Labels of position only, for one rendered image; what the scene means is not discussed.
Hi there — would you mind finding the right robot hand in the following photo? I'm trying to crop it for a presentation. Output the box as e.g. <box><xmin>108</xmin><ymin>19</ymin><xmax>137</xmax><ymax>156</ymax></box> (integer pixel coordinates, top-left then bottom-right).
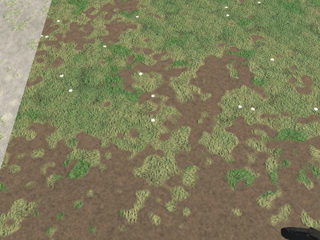
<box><xmin>281</xmin><ymin>227</ymin><xmax>320</xmax><ymax>240</ymax></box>

